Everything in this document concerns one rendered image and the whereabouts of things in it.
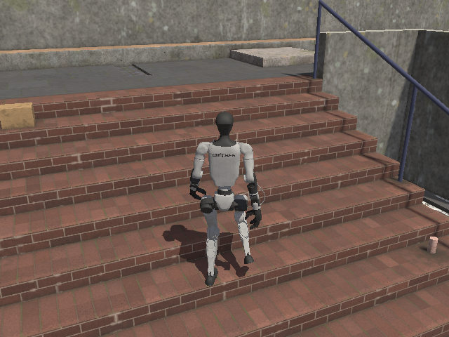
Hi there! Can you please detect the robot left upper arm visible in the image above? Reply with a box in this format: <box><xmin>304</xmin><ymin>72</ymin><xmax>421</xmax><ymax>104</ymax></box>
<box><xmin>192</xmin><ymin>142</ymin><xmax>210</xmax><ymax>179</ymax></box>

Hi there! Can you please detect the right robot hand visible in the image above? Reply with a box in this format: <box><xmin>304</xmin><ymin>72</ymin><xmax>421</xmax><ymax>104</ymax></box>
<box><xmin>245</xmin><ymin>209</ymin><xmax>262</xmax><ymax>230</ymax></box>

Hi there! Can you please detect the robot left forearm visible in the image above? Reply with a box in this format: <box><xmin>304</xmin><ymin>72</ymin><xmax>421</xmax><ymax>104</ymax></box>
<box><xmin>190</xmin><ymin>169</ymin><xmax>200</xmax><ymax>191</ymax></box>

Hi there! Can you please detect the robot right upper arm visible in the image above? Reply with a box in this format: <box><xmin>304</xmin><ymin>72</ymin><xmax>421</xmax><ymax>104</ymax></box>
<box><xmin>239</xmin><ymin>143</ymin><xmax>254</xmax><ymax>183</ymax></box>

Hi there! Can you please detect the left robot hand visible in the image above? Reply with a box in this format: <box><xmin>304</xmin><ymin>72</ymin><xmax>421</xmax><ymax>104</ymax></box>
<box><xmin>190</xmin><ymin>187</ymin><xmax>206</xmax><ymax>200</ymax></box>

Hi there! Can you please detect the robot right forearm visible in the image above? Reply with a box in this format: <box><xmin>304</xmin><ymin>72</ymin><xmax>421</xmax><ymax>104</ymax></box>
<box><xmin>247</xmin><ymin>173</ymin><xmax>261</xmax><ymax>210</ymax></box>

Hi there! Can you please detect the robot right thigh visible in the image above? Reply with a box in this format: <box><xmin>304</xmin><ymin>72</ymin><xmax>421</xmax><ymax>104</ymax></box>
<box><xmin>234</xmin><ymin>194</ymin><xmax>248</xmax><ymax>223</ymax></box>

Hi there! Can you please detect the right robot shin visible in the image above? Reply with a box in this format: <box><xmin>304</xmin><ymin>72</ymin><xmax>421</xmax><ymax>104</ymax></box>
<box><xmin>237</xmin><ymin>211</ymin><xmax>250</xmax><ymax>256</ymax></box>

